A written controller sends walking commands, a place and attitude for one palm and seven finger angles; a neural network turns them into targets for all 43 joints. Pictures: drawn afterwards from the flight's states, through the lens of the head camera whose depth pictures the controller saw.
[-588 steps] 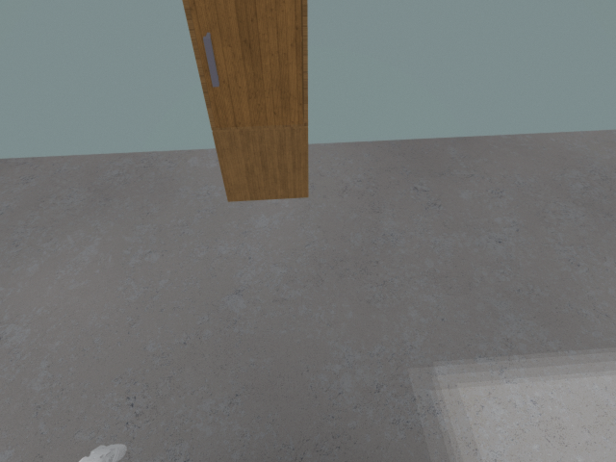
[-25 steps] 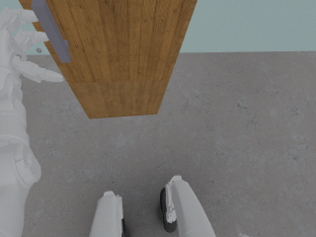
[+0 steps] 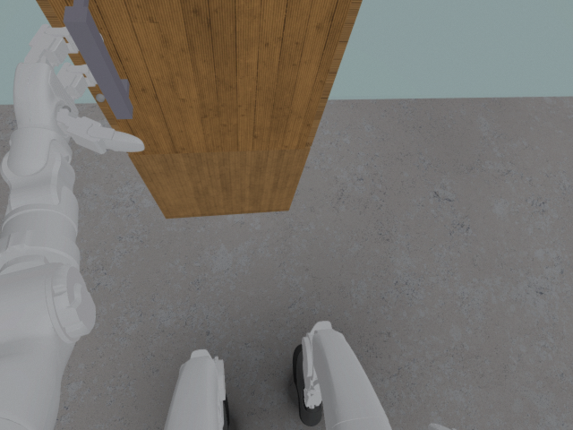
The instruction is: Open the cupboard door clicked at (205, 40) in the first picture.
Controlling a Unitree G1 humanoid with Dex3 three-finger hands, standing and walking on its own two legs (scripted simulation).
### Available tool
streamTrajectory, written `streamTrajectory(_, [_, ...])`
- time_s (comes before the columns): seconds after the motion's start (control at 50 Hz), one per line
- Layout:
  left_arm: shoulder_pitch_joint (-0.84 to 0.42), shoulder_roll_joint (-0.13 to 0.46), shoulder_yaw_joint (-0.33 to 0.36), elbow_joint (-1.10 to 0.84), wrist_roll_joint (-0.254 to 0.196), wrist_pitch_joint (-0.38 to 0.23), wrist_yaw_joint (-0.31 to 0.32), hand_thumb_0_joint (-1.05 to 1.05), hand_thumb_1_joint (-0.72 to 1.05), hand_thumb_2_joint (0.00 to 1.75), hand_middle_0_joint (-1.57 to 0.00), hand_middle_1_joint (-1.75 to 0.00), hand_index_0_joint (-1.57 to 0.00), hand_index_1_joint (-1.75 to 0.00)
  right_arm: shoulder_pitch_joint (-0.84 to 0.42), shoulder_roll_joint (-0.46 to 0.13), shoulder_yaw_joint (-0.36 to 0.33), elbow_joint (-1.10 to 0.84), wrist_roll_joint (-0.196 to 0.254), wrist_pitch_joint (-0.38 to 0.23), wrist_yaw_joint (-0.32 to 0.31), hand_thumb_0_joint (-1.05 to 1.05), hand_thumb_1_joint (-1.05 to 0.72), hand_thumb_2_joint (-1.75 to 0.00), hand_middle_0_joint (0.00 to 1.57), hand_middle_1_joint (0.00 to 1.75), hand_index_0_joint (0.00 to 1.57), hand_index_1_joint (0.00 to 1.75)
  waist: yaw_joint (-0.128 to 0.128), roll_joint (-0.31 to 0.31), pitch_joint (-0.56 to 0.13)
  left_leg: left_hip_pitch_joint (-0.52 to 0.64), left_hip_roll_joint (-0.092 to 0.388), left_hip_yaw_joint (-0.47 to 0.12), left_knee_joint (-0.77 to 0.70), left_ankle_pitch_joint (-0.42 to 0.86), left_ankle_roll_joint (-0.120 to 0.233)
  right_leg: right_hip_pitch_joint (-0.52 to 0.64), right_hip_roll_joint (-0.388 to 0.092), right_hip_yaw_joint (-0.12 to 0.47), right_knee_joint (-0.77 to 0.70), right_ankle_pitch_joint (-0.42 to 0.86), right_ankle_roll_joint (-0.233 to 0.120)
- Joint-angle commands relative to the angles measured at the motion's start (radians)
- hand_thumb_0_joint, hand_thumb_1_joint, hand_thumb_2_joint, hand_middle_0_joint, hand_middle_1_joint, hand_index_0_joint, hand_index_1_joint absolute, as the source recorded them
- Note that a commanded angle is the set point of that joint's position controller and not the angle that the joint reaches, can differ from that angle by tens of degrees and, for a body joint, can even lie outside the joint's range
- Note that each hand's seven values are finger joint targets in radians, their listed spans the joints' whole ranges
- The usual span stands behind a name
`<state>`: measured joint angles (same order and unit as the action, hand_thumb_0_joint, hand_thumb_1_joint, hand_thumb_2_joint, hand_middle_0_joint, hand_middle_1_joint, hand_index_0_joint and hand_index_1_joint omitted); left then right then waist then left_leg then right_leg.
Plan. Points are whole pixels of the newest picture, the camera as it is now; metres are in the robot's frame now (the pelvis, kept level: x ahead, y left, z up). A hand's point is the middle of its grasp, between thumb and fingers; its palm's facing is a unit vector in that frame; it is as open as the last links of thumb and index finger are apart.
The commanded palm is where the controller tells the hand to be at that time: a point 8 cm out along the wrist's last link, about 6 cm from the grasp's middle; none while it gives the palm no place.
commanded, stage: slide the fingers in behind the handle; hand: left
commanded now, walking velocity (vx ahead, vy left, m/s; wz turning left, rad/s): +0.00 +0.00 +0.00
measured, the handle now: (105, 59) +0.58 +0.18 +0.06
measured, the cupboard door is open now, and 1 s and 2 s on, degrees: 0 0 20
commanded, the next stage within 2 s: close the thumb around the handle in 0.58 s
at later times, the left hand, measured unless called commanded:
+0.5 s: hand (115, 99) +0.53 +0.17 +0.05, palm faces +0.00 -1.00 -0.02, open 13.9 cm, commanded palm +0.51 +0.21 +0.05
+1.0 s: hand (112, 98) +0.53 +0.17 +0.05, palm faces +0.00 -1.00 -0.01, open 11.0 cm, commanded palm +0.51 +0.21 +0.05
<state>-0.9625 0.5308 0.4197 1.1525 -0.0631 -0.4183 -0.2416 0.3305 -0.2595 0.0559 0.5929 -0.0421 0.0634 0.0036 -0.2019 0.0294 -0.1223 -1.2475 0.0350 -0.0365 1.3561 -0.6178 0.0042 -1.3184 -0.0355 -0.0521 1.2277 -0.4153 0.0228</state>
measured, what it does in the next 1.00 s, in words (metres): stands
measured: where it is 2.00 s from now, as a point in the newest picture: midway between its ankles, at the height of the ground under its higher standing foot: (264, 421)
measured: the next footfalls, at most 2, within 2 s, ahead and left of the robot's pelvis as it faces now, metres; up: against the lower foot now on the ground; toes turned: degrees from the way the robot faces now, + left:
none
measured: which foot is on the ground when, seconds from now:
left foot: down 0.00-1.00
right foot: down 0.00-1.00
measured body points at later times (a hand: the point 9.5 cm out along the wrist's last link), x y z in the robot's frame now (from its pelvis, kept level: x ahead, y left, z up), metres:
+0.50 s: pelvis +0.00 +0.00 +0.00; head +0.17 +0.02 +0.42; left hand +0.53 +0.22 +0.05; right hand +0.02 -0.27 -0.11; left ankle +0.00 +0.11 -0.61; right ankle +0.08 -0.14 -0.61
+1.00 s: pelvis +0.00 +0.00 +0.00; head +0.17 +0.03 +0.41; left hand +0.53 +0.23 +0.05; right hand +0.02 -0.26 -0.11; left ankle +0.00 +0.11 -0.61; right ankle +0.08 -0.14 -0.61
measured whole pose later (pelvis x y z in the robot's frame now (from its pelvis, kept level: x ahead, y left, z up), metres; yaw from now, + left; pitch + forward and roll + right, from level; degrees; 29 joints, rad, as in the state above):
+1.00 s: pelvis +0.00 +0.00 +0.00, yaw +0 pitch +29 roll -3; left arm -0.97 0.50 0.40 1.16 -0.06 -0.45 -0.21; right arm 0.33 -0.26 0.05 0.60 -0.05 0.07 0.01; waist -0.21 0.03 -0.13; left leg -1.24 0.03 -0.03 1.36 -0.62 0.01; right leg -1.32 -0.04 -0.04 1.23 -0.42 0.03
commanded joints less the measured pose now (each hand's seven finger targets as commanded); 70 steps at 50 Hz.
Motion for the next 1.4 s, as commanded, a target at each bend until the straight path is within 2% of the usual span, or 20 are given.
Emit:
streamTrajectory(0.0, [-0.445, 0.173, -0.034, -0.222, -0.001, -0.074, 0.005, 0.00, -0.50, 0.30, -0.30, -1.20, -0.30, -1.20, 0.196, -0.190, -0.074, -0.029, 0.000, -0.005, -0.010, 0.00, -0.90, -0.90, 0.20, 0.30, 0.20, 0.30, -0.026, 0.164, -0.585, 0.355, -0.022, -0.027, -0.181, 0.435, 0.003, 0.357, 0.053, -0.002, -0.104, 0.212, -0.046])
streamTrajectory(0.04, [-0.455, 0.139, -0.049, -0.240, -0.013, -0.080, 0.008, 0.00, -0.50, 0.30, -0.30, -1.20, -0.30, -1.20, 0.198, -0.190, -0.080, -0.027, -0.002, -0.006, -0.008, 0.00, -0.90, -0.90, 0.20, 0.30, 0.20, 0.30, -0.028, 0.178, -0.615, 0.399, -0.021, -0.034, -0.179, 0.474, -0.003, 0.344, 0.054, -0.007, -0.101, 0.228, -0.047])
streamTrajectory(0.12, [-0.439, 0.130, -0.036, -0.196, -0.014, -0.071, 0.036, 0.00, -0.50, 0.30, -0.30, -1.20, -0.30, -1.20, 0.197, -0.184, -0.075, -0.028, -0.003, 0.000, -0.007, 0.00, -0.90, -0.90, 0.20, 0.30, 0.20, 0.30, -0.030, 0.134, -0.556, 0.339, -0.025, -0.023, -0.180, 0.448, 0.005, 0.365, 0.054, -0.005, -0.105, 0.235, -0.047])
streamTrajectory(0.18, [-0.448, 0.202, 0.008, -0.202, 0.011, -0.079, 0.062, 0.00, -0.50, 0.30, -0.30, -1.20, -0.30, -1.20, 0.193, -0.183, -0.071, -0.035, -0.005, 0.004, -0.008, 0.00, -0.90, -0.90, 0.20, 0.30, 0.20, 0.30, -0.020, 0.112, -0.557, 0.279, -0.028, -0.009, -0.176, 0.407, 0.012, 0.409, 0.051, 0.011, -0.105, 0.233, -0.042])
streamTrajectory(0.34, [-0.414, 0.207, 0.021, -0.227, -0.009, -0.097, 0.038, 0.00, -0.50, 0.30, -0.30, -1.20, -0.30, -1.20, 0.186, -0.181, -0.074, -0.048, 0.000, 0.002, -0.008, 0.00, -0.90, -0.90, 0.20, 0.30, 0.20, 0.30, -0.003, 0.129, -0.617, 0.283, -0.032, 0.004, -0.175, 0.417, 0.012, 0.469, 0.050, 0.022, -0.104, 0.276, -0.044])
streamTrajectory(0.4, [-0.399, 0.181, -0.002, -0.195, -0.010, -0.090, 0.028, 0.00, -0.50, 0.30, -0.30, -1.20, -0.30, -1.20, 0.183, -0.179, -0.072, -0.044, 0.003, 0.001, -0.009, 0.00, -0.90, -0.90, 0.20, 0.30, 0.20, 0.30, -0.015, 0.088, -0.561, 0.252, -0.030, 0.003, -0.180, 0.384, 0.015, 0.460, 0.052, 0.020, -0.112, 0.250, -0.040])
streamTrajectory(0.48, [-0.419, 0.233, 0.029, -0.209, -0.009, -0.094, 0.027, 0.00, -0.50, 0.30, -0.30, -1.20, -0.30, -1.20, 0.181, -0.185, -0.071, -0.044, 0.004, -0.005, -0.015, 0.00, -0.90, -0.90, 0.20, 0.30, 0.20, 0.30, -0.006, 0.104, -0.575, 0.241, -0.032, 0.005, -0.179, 0.355, 0.017, 0.463, 0.052, 0.026, -0.113, 0.224, -0.042])
streamTrajectory(0.66, [-0.392, 0.181, -0.001, -0.194, -0.018, -0.088, 0.017, 0.00, -0.50, 0.30, -0.30, -1.20, -0.30, -1.20, 0.184, -0.187, -0.075, -0.035, 0.004, -0.005, -0.011, 0.00, -0.90, -0.90, 0.20, 0.30, 0.20, 0.30, -0.011, 0.125, -0.571, 0.300, -0.028, -0.007, -0.181, 0.415, 0.008, 0.414, 0.052, 0.010, -0.106, 0.242, -0.044])
streamTrajectory(0.7, [-0.409, 0.174, -0.016, -0.183, -0.012, -0.079, 0.019, 0.00, -0.39, 0.35, -0.31, -1.21, -0.31, -1.21, 0.178, -0.187, -0.072, -0.034, 0.005, -0.003, -0.012, 0.00, -0.90, -0.90, 0.20, 0.30, 0.20, 0.30, -0.019, 0.114, -0.534, 0.274, -0.029, -0.006, -0.185, 0.372, 0.012, 0.402, 0.052, 0.012, -0.114, 0.207, -0.043])
streamTrajectory(0.74, [-0.430, 0.201, 0.004, -0.217, -0.012, -0.092, 0.026, 0.00, -0.28, 0.40, -0.32, -1.22, -0.32, -1.22, 0.179, -0.190, -0.072, -0.039, 0.003, -0.005, -0.012, 0.00, -0.90, -0.90, 0.20, 0.30, 0.20, 0.30, -0.005, 0.153, -0.574, 0.301, -0.030, -0.012, -0.187, 0.382, 0.007, 0.397, 0.052, 0.010, -0.106, 0.199, -0.046])
streamTrajectory(0.8, [-0.447, 0.174, -0.018, -0.198, -0.012, -0.092, 0.030, 0.00, -0.11, 0.47, -0.33, -1.24, -0.33, -1.24, 0.177, -0.188, -0.072, -0.033, 0.001, -0.008, -0.013, 0.00, -0.90, -0.90, 0.20, 0.30, 0.20, 0.30, -0.025, 0.138, -0.548, 0.297, -0.029, -0.013, -0.182, 0.377, 0.010, 0.380, 0.052, 0.009, -0.110, 0.194, -0.043])
streamTrajectory(0.86, [-0.452, 0.183, -0.012, -0.220, -0.008, -0.104, 0.032, 0.00, 0.06, 0.54, -0.34, -1.26, -0.34, -1.26, 0.183, -0.190, -0.074, -0.031, -0.002, -0.008, -0.013, 0.00, -0.90, -0.90, 0.20, 0.30, 0.20, 0.30, -0.018, 0.163, -0.593, 0.341, -0.027, -0.022, -0.180, 0.425, 0.003, 0.371, 0.051, 0.004, -0.098, 0.216, -0.047])
streamTrajectory(0.98, [-0.410, 0.197, 0.000, -0.181, -0.005, -0.083, 0.026, 0.00, 0.40, 0.68, -0.36, -1.30, -0.36, -1.30, 0.183, -0.190, -0.069, -0.037, 0.002, 0.001, -0.010, 0.00, -0.90, -0.90, 0.20, 0.30, 0.20, 0.30, -0.011, 0.126, -0.561, 0.293, -0.026, -0.014, -0.182, 0.406, 0.006, 0.395, 0.053, 0.006, -0.100, 0.218, -0.046])
streamTrajectory(1.04, [-0.433, 0.223, 0.023, -0.226, -0.007, -0.091, 0.032, 0.00, 0.56, 0.76, -0.38, -1.31, -0.38, -1.31, 0.188, -0.192, -0.072, -0.041, -0.001, -0.001, -0.011, 0.00, -0.90, -0.90, 0.20, 0.30, 0.20, 0.30, -0.009, 0.144, -0.610, 0.323, -0.025, -0.018, -0.176, 0.436, 0.006, 0.399, 0.053, 0.006, -0.092, 0.240, -0.046])
streamTrajectory(1.06, [-0.414, 0.184, -0.003, -0.202, -0.011, -0.086, 0.029, 0.00, 0.62, 0.78, -0.38, -1.32, -0.38, -1.32, 0.184, -0.186, -0.072, -0.041, 0.000, -0.001, -0.009, 0.00, -0.90, -0.90, 0.20, 0.30, 0.20, 0.30, -0.014, 0.137, -0.586, 0.308, -0.028, -0.012, -0.176, 0.424, 0.006, 0.401, 0.054, 0.009, -0.100, 0.238, -0.044])
streamTrajectory(1.1, [-0.423, 0.208, 0.011, -0.194, -0.010, -0.085, 0.027, 0.00, 0.73, 0.83, -0.39, -1.33, -0.39, -1.33, 0.184, -0.190, -0.069, -0.038, 0.002, 0.000, -0.011, 0.00, -0.90, -0.90, 0.20, 0.30, 0.20, 0.30, -0.015, 0.114, -0.559, 0.279, -0.026, -0.013, -0.180, 0.391, 0.009, 0.408, 0.055, 0.009, -0.104, 0.216, -0.044])
streamTrajectory(1.16, [-0.429, 0.202, 0.005, -0.213, -0.010, -0.092, 0.026, 0.00, 0.90, 0.90, -0.40, -1.35, -0.40, -1.35, 0.187, -0.189, -0.071, -0.035, 0.000, -0.003, -0.011, 0.00, -0.90, -0.90, 0.20, 0.30, 0.20, 0.30, -0.014, 0.155, -0.595, 0.321, -0.025, -0.017, -0.176, 0.424, 0.005, 0.388, 0.054, 0.006, -0.098, 0.228, -0.046])
streamTrajectory(1.22, [-0.426, 0.218, 0.030, -0.196, -0.017, -0.087, 0.026, 0.00, 0.90, 0.90, -0.40, -1.35, -0.40, -1.35, 0.190, -0.191, -0.070, -0.039, 0.002, -0.001, -0.016, 0.00, -0.90, -0.90, 0.20, 0.30, 0.20, 0.30, -0.014, 0.115, -0.574, 0.291, -0.026, -0.020, -0.174, 0.423, 0.009, 0.399, 0.056, 0.005, -0.094, 0.234, -0.047])
streamTrajectory(1.26, [-0.463, 0.214, 0.026, -0.211, -0.015, -0.083, 0.041, 0.00, 0.90, 0.90, -0.40, -1.35, -0.40, -1.35, 0.187, -0.187, -0.069, -0.036, -0.001, 0.001, -0.016, 0.00, -0.90, -0.90, 0.20, 0.30, 0.20, 0.30, -0.014, 0.161, -0.581, 0.311, -0.027, -0.020, -0.175, 0.428, 0.004, 0.378, 0.053, 0.002, -0.090, 0.225, -0.045])
streamTrajectory(1.38, [-0.446, 0.250, 0.048, -0.231, 0.013, -0.100, 0.074, 0.00, 0.90, 0.90, -0.40, -1.35, -0.40, -1.35, 0.178, -0.183, -0.067, -0.047, -0.005, -0.001, -0.013, 0.00, -0.90, -0.90, 0.20, 0.30, 0.20, 0.30, -0.006, 0.148, -0.606, 0.292, -0.028, -0.010, -0.168, 0.429, 0.007, 0.416, 0.051, 0.013, -0.087, 0.244, -0.042])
